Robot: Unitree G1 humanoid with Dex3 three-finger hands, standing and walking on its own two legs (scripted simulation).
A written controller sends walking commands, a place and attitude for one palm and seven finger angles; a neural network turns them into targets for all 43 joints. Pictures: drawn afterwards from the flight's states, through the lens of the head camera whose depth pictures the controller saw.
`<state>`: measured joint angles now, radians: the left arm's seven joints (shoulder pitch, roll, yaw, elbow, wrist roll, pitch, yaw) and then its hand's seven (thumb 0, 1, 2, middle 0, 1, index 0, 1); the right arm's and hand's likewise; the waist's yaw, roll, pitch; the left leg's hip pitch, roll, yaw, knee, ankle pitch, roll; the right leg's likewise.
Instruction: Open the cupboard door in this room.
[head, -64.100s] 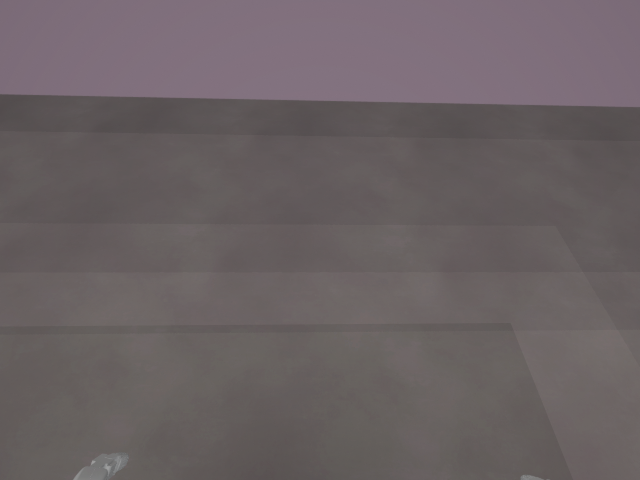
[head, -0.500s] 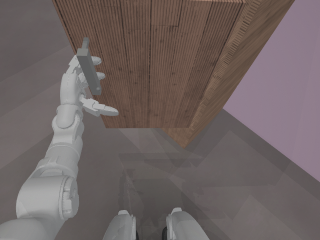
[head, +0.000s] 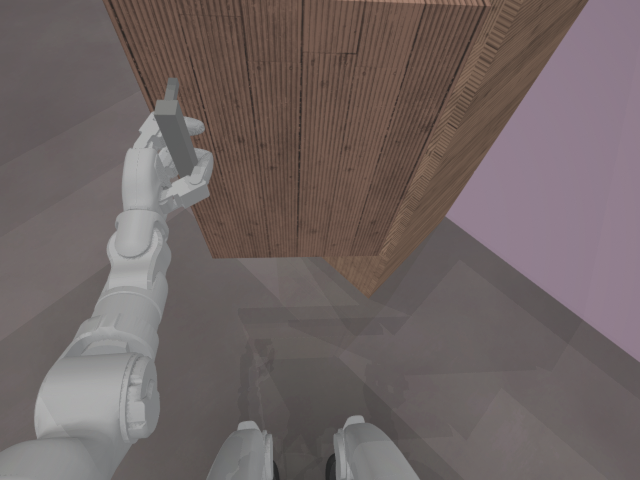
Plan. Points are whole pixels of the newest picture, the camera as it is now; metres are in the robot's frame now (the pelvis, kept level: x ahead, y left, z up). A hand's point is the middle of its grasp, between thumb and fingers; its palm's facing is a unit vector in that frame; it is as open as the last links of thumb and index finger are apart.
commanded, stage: close the thumb around the handle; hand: left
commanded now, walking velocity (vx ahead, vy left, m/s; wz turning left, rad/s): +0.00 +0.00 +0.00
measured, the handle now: (184, 139) +0.54 +0.15 +0.05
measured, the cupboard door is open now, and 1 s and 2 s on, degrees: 46 76 87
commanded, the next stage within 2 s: pull the door open along its arc in 0.14 s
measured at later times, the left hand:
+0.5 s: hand (200, 198) +0.45 +0.12 +0.05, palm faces -0.02 -1.00 -0.01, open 6.1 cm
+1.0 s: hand (259, 296) +0.32 +0.05 +0.05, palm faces +0.31 -0.95 +0.04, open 6.4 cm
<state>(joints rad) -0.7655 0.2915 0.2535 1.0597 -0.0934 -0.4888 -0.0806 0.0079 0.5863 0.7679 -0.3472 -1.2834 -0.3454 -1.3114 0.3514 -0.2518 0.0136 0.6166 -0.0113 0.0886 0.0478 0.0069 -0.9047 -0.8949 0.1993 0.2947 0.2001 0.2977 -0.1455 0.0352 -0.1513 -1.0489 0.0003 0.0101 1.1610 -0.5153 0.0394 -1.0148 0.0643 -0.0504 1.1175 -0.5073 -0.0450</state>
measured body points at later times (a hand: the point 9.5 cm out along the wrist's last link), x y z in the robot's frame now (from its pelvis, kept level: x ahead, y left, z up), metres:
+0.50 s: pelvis +0.01 +0.00 +0.01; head +0.11 +0.00 +0.45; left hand +0.44 +0.18 +0.05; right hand +0.05 -0.26 -0.11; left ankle +0.01 +0.09 -0.65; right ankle +0.01 -0.10 -0.65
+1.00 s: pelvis +0.01 -0.03 +0.01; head +0.07 -0.04 +0.46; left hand +0.29 +0.10 +0.05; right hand +0.20 -0.23 -0.09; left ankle +0.01 +0.09 -0.65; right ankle +0.01 -0.10 -0.65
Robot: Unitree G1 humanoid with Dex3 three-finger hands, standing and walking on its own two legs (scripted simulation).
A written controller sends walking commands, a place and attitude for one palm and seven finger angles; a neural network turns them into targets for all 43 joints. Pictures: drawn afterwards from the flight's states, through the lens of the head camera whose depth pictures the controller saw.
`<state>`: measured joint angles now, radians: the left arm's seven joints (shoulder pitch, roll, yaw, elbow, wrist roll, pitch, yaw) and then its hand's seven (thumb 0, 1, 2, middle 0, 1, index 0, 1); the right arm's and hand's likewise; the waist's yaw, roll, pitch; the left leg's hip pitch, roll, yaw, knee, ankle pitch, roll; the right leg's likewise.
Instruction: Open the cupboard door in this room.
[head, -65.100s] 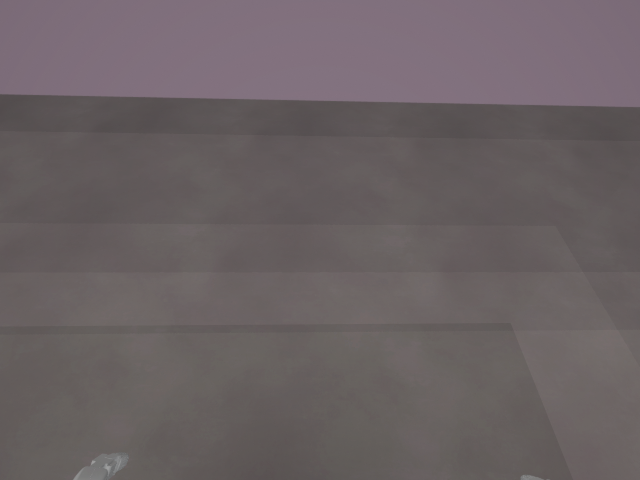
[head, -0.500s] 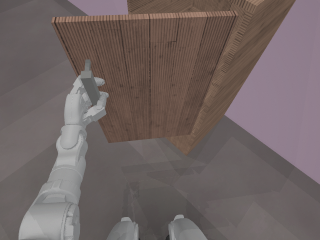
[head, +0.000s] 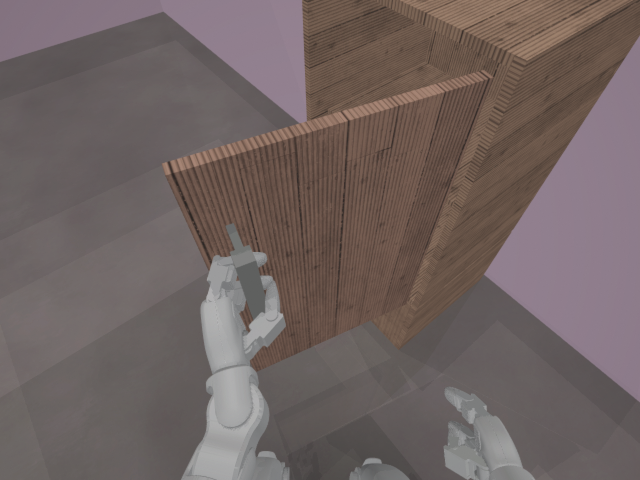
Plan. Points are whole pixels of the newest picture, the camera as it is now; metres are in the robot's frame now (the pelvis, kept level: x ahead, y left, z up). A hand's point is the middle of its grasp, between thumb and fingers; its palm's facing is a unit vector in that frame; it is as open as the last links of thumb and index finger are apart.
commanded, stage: pull the door open along its arc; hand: left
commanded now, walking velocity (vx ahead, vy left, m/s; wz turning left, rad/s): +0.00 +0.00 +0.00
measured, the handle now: (247, 275) +0.36 +0.11 +0.04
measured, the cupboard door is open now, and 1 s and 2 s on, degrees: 76 87 89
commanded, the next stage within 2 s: open thumb and fingers to let go in 0.36 s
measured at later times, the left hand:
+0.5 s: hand (311, 359) +0.25 +0.02 +0.04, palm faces +0.24 -0.97 -0.04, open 6.3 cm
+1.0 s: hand (288, 363) +0.25 +0.05 +0.04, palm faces +0.28 -0.96 -0.02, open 12.8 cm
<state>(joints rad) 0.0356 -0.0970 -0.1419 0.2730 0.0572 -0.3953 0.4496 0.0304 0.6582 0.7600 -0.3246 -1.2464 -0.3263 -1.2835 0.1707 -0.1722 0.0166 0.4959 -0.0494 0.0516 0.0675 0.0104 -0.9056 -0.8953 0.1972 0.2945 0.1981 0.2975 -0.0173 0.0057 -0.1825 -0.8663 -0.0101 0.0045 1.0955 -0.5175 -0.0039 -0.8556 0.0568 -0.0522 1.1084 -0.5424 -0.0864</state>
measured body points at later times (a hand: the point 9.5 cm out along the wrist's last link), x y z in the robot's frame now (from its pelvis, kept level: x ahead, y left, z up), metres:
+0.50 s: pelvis +0.01 -0.04 +0.00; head +0.05 -0.06 +0.45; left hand +0.24 +0.07 +0.05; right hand +0.19 -0.25 -0.10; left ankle +0.01 +0.12 -0.66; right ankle +0.00 -0.07 -0.66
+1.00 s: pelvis -0.02 -0.02 -0.01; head +0.04 -0.04 +0.44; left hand +0.23 +0.10 +0.04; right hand +0.17 -0.23 -0.11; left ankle +0.01 +0.13 -0.66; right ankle +0.00 -0.07 -0.66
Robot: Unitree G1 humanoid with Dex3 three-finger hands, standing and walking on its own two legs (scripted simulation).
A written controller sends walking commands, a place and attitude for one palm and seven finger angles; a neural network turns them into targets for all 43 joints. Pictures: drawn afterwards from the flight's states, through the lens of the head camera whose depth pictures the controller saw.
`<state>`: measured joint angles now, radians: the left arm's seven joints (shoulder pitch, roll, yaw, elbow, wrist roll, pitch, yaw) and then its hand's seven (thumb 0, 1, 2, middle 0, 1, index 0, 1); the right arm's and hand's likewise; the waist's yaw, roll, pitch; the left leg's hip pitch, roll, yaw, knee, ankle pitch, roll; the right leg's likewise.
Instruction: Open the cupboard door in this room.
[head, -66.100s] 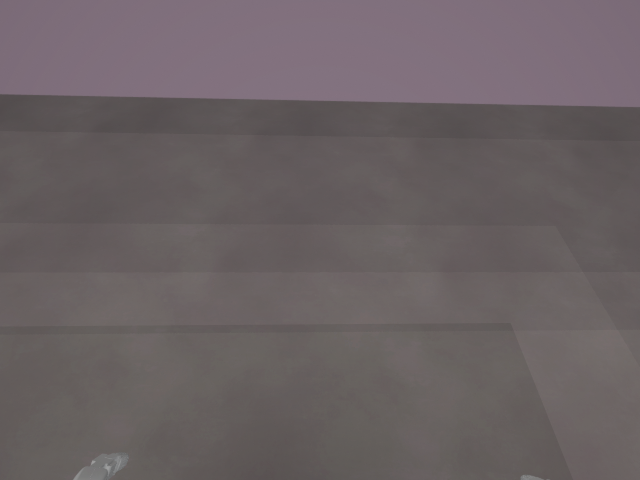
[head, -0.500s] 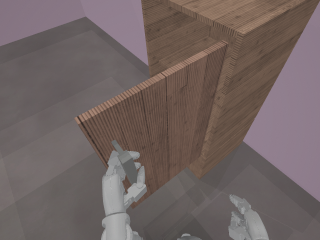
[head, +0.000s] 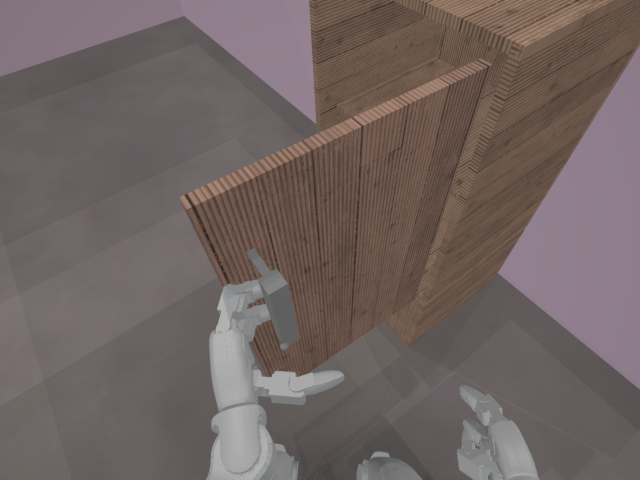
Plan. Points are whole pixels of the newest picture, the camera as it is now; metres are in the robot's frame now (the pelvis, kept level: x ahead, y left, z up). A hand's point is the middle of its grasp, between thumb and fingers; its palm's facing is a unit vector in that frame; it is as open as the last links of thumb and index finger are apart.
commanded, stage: open thumb and fingers to let go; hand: left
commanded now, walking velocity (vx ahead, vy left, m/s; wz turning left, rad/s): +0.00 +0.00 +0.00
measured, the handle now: (272, 300) +0.33 +0.07 +0.05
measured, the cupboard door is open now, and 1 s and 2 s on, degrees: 87 89 89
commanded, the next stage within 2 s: slide the hand sideways off the handle in 0.28 s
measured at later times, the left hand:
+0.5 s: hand (284, 356) +0.26 +0.05 +0.04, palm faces -0.07 -1.00 -0.02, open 16.2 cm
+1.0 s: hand (265, 395) +0.21 +0.07 +0.06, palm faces -0.14 -0.99 +0.04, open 16.3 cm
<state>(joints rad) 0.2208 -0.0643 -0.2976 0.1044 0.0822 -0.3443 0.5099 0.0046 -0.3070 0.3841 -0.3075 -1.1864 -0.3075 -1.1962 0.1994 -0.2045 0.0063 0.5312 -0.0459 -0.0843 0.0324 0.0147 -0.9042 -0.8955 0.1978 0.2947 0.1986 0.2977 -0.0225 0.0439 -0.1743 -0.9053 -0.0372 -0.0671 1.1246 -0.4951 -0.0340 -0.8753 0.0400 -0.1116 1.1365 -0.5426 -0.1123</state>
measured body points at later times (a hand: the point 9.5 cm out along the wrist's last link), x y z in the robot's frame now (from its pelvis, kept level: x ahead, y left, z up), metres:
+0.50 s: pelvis +0.00 +0.03 +0.00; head +0.05 +0.02 +0.45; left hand +0.26 +0.10 +0.05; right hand +0.18 -0.18 -0.08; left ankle +0.03 +0.14 -0.65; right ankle +0.01 -0.05 -0.65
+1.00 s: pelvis +0.01 +0.04 -0.01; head +0.06 +0.03 +0.44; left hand +0.21 +0.12 +0.06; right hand +0.18 -0.17 -0.08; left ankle +0.03 +0.14 -0.65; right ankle +0.01 -0.05 -0.65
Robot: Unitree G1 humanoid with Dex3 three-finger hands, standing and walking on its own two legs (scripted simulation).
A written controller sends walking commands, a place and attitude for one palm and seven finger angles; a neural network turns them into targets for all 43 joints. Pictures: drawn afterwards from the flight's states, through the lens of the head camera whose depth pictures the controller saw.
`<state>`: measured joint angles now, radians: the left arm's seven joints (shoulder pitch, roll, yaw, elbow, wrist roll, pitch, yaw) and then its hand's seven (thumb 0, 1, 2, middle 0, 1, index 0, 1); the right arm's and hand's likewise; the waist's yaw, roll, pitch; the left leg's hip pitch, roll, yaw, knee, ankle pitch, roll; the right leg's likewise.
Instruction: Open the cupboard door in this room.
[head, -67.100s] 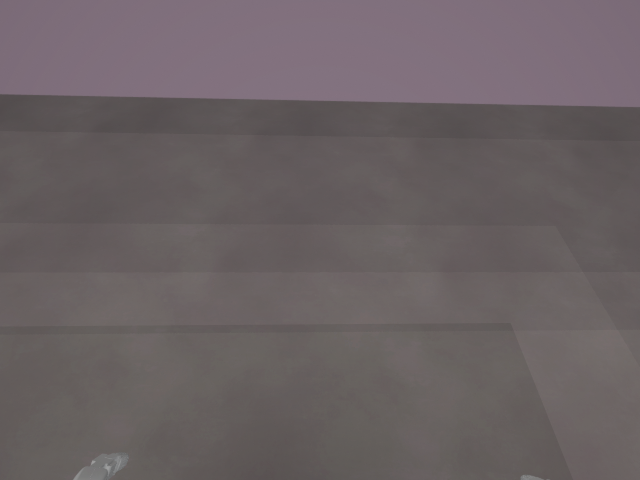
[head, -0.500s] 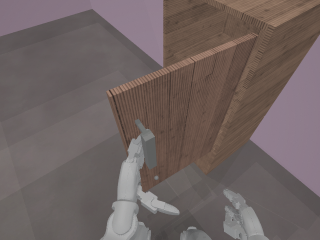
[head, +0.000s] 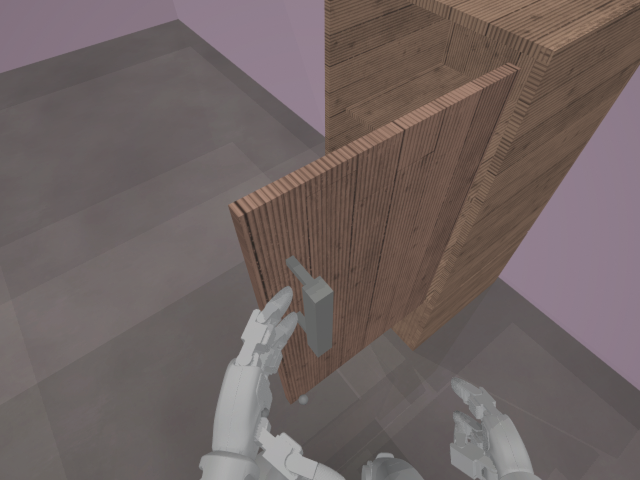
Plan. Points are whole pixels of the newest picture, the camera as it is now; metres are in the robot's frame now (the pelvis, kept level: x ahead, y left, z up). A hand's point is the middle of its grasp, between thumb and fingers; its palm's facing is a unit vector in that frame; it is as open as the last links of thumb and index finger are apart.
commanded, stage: slide the hand sideways off the handle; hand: left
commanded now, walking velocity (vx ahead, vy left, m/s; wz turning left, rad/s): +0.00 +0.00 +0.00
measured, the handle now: (308, 308) +0.31 +0.03 +0.06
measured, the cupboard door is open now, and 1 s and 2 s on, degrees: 89 89 89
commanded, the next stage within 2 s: draw the hand back to the body in 0.58 s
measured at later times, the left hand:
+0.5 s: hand (260, 433) +0.17 +0.07 +0.06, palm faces -0.08 -1.00 +0.03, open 16.3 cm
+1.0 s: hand (188, 420) +0.17 +0.13 +0.11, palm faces -0.05 -1.00 -0.04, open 16.3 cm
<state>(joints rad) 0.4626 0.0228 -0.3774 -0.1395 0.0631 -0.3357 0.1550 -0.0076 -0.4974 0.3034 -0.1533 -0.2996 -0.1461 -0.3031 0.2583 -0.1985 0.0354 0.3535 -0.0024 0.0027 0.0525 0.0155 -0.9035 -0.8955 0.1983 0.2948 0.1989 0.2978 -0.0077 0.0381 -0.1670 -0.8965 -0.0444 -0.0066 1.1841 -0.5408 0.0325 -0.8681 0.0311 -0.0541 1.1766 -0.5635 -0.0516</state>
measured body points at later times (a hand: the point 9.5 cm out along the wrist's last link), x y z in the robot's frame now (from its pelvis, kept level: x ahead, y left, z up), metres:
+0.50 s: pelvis +0.00 -0.01 -0.01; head +0.06 -0.02 +0.44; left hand +0.17 +0.13 +0.06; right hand +0.20 -0.23 -0.08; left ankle +0.02 +0.10 -0.64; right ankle +0.01 -0.09 -0.64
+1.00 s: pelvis +0.00 +0.00 +0.01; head +0.03 -0.01 +0.46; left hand +0.17 +0.18 +0.11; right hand +0.19 -0.22 -0.05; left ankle +0.02 +0.10 -0.64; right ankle +0.01 -0.09 -0.64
